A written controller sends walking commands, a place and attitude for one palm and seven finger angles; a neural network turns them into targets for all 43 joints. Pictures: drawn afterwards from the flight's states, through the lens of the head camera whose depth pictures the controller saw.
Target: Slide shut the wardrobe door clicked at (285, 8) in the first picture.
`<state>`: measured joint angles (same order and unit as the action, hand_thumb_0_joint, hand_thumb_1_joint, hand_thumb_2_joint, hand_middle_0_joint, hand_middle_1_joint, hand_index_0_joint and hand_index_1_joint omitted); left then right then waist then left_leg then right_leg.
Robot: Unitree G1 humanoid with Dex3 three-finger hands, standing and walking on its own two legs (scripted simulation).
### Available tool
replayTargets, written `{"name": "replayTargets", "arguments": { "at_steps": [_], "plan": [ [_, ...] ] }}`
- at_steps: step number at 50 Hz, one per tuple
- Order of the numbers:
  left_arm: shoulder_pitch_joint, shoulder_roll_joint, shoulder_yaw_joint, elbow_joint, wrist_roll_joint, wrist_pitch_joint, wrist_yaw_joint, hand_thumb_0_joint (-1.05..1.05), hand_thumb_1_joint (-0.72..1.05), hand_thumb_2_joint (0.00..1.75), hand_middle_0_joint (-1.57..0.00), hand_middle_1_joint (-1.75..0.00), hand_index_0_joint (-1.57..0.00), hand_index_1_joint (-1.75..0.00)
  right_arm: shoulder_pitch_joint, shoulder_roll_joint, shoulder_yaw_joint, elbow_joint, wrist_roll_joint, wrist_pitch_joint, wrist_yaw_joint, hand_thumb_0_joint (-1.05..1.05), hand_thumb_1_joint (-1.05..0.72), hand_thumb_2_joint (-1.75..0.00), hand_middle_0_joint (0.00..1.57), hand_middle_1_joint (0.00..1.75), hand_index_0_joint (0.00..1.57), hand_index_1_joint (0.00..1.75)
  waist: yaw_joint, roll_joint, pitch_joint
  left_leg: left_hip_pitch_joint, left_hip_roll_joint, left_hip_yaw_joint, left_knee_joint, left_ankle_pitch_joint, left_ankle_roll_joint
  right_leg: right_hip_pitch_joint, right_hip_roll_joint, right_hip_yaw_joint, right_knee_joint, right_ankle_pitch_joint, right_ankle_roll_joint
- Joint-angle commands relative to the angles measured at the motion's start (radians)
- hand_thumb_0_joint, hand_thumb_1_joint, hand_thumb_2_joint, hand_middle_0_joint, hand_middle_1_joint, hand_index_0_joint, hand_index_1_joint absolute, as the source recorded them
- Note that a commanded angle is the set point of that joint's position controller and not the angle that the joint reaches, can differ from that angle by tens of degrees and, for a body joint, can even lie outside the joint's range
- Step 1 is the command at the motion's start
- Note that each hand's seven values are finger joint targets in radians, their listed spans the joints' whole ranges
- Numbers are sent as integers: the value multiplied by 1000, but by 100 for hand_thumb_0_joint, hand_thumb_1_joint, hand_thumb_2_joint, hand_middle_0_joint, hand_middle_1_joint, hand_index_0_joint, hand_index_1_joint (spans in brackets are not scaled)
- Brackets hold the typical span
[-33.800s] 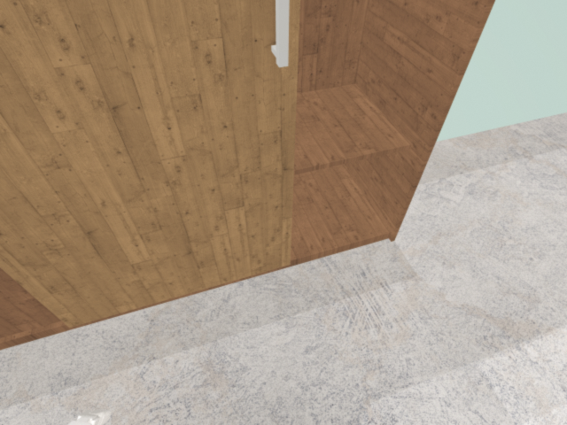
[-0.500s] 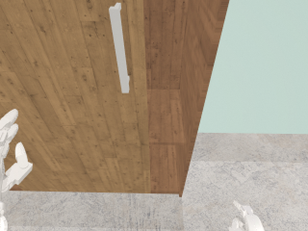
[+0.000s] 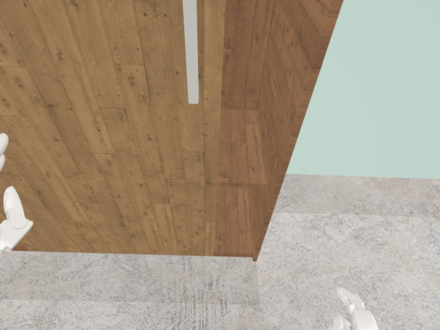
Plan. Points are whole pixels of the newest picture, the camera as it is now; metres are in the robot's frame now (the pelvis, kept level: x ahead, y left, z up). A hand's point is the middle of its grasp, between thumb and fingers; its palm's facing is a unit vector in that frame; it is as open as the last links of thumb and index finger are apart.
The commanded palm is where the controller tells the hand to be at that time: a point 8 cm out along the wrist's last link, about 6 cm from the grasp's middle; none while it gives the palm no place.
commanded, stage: step back with the hand held close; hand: left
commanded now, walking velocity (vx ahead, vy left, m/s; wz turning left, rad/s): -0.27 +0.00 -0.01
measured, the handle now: (192, 41) +0.53 +0.10 +0.28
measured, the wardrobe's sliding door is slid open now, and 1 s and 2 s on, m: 0.18 0.18 0.18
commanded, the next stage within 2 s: stop stepping back and stand still in 0.84 s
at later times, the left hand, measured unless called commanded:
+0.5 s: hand (16, 246) +0.17 +0.26 +0.18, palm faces +0.48 -0.77 -0.41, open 7.4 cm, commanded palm +0.11 +0.28 +0.20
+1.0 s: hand out of the picture +0.04 +0.22 +0.16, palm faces +0.32 -0.81 -0.48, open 7.4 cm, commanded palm -0.03 +0.26 +0.20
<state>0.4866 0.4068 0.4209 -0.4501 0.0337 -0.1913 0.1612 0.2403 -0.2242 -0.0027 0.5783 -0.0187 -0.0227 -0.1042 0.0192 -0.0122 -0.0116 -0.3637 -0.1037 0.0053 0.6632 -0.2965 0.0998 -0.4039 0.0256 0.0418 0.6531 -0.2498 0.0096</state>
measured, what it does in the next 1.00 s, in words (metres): walks backwards: right foot, then left foot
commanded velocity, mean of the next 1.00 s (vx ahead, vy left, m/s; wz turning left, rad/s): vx -0.33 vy -0.01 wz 0.03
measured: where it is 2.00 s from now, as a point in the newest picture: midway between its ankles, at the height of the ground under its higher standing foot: outside the picture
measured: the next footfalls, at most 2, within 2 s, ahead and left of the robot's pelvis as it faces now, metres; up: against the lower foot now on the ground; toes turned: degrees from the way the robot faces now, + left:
right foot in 0.54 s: -0.19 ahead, -0.13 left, +0.00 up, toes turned +1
left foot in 0.86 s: -0.12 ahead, +0.07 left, +0.00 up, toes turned -1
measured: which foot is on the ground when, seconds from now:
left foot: down 0.00-0.64, up 0.66-0.84, down 0.86-1.00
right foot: down 0.00-0.30, up 0.32-0.52, down 0.54-1.00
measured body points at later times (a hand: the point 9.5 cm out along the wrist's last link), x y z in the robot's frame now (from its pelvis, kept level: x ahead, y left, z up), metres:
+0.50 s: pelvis -0.04 -0.01 +0.01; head -0.03 +0.01 +0.46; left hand +0.14 +0.30 +0.20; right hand +0.12 -0.25 -0.07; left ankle +0.03 +0.06 -0.72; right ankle -0.13 -0.13 -0.71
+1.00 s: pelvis -0.18 -0.03 +0.02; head -0.15 -0.01 +0.47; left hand +0.02 +0.27 +0.19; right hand -0.01 -0.30 -0.05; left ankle -0.16 +0.07 -0.72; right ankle -0.19 -0.14 -0.71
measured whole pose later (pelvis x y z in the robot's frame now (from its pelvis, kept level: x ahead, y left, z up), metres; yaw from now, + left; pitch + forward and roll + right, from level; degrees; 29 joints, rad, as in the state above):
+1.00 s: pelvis -0.18 -0.03 +0.02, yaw -2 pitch +4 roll +1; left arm 0.57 0.47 0.40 -0.52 -0.05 -0.11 0.15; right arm 0.18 -0.23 -0.03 0.59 0.00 0.00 -0.11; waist -0.01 -0.07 -0.02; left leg -0.32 -0.03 0.03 0.48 -0.22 0.03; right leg -0.37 0.03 0.03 0.66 -0.37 0.01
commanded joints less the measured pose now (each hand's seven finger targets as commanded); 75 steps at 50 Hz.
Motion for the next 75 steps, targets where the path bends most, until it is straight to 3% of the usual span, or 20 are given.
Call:
{"name": "replayTargets", "arguments": {
  "at_steps": [1, 9, 16, 24, 28, 32, 35, 37, 42, 44, 47, 50, 54, 57, 62, 66, 70, 71, 73, 75],
  "plan": [
    [-88, 176, 110, -234, -12, -71, 12, 0, 90, 90, -20, -30, -20, -30, -121, -153, -66, -143, -8, -61, -9, 0, -90, -90, 20, 30, 20, 30, -9, 58, -78, -283, 248, -250, -270, -1, 0, 312, -52, 72, 63, 189, -34],
    [-4, 219, 159, -282, -30, -83, 24, 0, 90, 90, -20, -30, -20, -30, -117, -132, -59, -138, 1, -47, 5, 0, -90, -90, 20, 30, 20, 30, -24, 17, -86, -225, 170, -195, -117, -186, -35, 144, -174, 229, -122, 53, -102],
    [-39, 190, 164, -277, -12, -102, 24, 0, 90, 90, -20, -30, -20, -30, -129, -153, -67, -136, -19, -70, -15, 0, -90, -90, 20, 30, 20, 30, -15, 222, -86, -465, 328, -362, -428, -313, 40, 374, 23, 30, 231, 31, -12],
    [-50, 154, 55, -281, -59, -83, 10, 0, 90, 90, -20, -30, -20, -30, -131, -123, -56, -58, -24, -122, 15, 0, -90, -90, 20, 30, 20, 30, 3, 179, -197, 241, 336, -290, -298, 682, -28, 68, 16, 30, -111, -150, -17],
    [-3, 204, 97, -315, -76, -68, -2, 0, 90, 90, -20, -30, -20, -30, -161, -123, -60, -66, -12, -112, 28, 0, -90, -90, 20, 30, 20, 30, 22, 159, -347, 386, 300, -207, -247, 793, -42, 110, 6, 25, -198, -8, -17],
    [109, 268, 172, -321, -112, -34, -2, 0, 90, 90, -20, -30, -20, -30, -195, -92, -54, -134, 25, -64, 25, 0, -90, -90, 20, 30, 20, 30, 20, -105, -364, 200, 142, 5, -94, 376, -95, 216, -178, 101, -290, 590, -4],
    [139, 294, 207, -239, -108, -13, 9, 0, 90, 90, -20, -30, -20, -30, -211, -97, -51, -142, 21, -48, 12, 0, -90, -90, 20, 30, 20, 30, 26, -145, -144, -130, 60, -46, 248, -164, -113, 101, -362, 239, -328, 652, -122],
    [71, 248, 138, -226, -85, -6, 7, 0, 90, 90, -20, -30, -20, -30, -175, -74, -25, -119, 9, -21, 5, 0, -90, -90, 20, 30, 20, 30, -21, -63, -110, -153, 105, -36, 207, -83, -123, 177, -320, 165, -240, 819, -156],
    [-25, 222, 67, -198, -77, 4, 10, 0, 90, 90, -20, -30, -20, -30, -146, -131, -48, -114, 29, -13, -34, 0, -90, -90, 20, 30, 20, 30, -19, -50, -112, 66, 125, 1, -135, 265, -96, 225, -199, 78, -177, 857, -40],
    [24, 230, 78, -248, -86, -3, 8, 0, 90, 90, -20, -30, -20, -30, -133, -159, -64, -142, 47, -11, -32, 0, -90, -90, 20, 30, 20, 30, -4, 28, -217, 218, 214, -49, -215, 675, -66, 216, -101, 24, -131, 666, 38],
    [98, 231, 85, -351, -96, 0, -2, 0, 90, 90, -20, -30, -20, -30, -138, -141, -64, -158, 21, -29, -9, 0, -90, -90, 20, 30, 20, 30, 8, 207, -311, 351, 366, -218, -233, 1147, -14, 50, -28, 18, 50, -71, 9],
    [93, 233, 119, -401, -86, -3, 10, 0, 90, 90, -20, -30, -20, -30, -99, -138, -72, -150, 4, -74, 0, 0, -90, -90, 20, 30, 20, 30, 3, 187, -227, 180, 339, -179, -316, 568, 13, 97, -26, 3, 107, -193, 1],
    [61, 227, 132, -274, -69, -5, 33, 0, 90, 90, -20, -30, -20, -30, -128, -140, -55, -139, 5, -92, -6, 0, -90, -90, 20, 30, 20, 30, -21, 56, -51, -108, 200, -93, -280, -205, -73, 240, -87, 18, -276, -145, -37],
    [-48, 210, 107, -229, -67, -15, 36, 0, 90, 90, -20, -30, -20, -30, -99, -125, -62, -88, 2, -85, 0, 0, -90, -90, 20, 30, 20, 30, -35, -127, -27, 73, 122, -38, 163, -90, -120, -112, -327, 338, -508, -484, -162],
    [-108, 160, 49, -180, -50, -5, 36, 0, 90, 90, -20, -30, -20, -30, -91, -131, -49, -79, 4, -85, -8, 0, -90, -90, 20, 30, 20, 30, -46, 41, -7, 135, 162, -47, -138, -184, -55, -83, -191, 111, -259, -383, -110],
    [-90, 164, 59, -213, -33, -13, 37, 0, 90, 90, -20, -30, -20, -30, -123, -119, -27, -92, 4, -98, -11, 0, -90, -90, 20, 30, 20, 30, -38, 288, 42, -91, 362, -434, -528, -599, 49, 4, 7, -66, 256, -217, -15],
    [-75, 186, 74, -222, -33, -16, 35, 0, 90, 90, -20, -30, -20, -30, -139, -120, -27, -85, -3, -112, 4, 0, -90, -90, 20, 30, 20, 30, -6, 162, 50, -228, 274, -195, -377, -440, -13, 277, -8, -103, -79, -198, -39],
    [-65, 182, 69, -214, -29, -17, 33, 0, 90, 90, -20, -30, -20, -30, -133, -122, -37, -91, -7, -106, 6, 0, -90, -90, 20, 30, 20, 30, -4, 62, 50, -274, 197, -111, -206, -401, -48, 306, -65, 2, -219, -274, -84],
    [-125, 226, 103, -271, -45, -27, 34, 0, 90, 90, -20, -30, -20, -30, -132, -119, -52, -91, -2, -107, 19, 0, -90, -90, 20, 30, 20, 30, -7, -182, 23, -297, 113, 9, 325, -157, -99, 203, -400, 542, -508, -463, -250],
    [-151, 218, 106, -275, -47, -42, 36, 0, 90, 90, -20, -30, -20, -30, -95, -121, -54, -49, -2, -124, 31, 0, -90, -90, 20, 30, 20, 30, -35, -32, -23, -180, 162, -35, 336, -140, -101, 118, -364, 391, -447, -331, -231]
  ]
}}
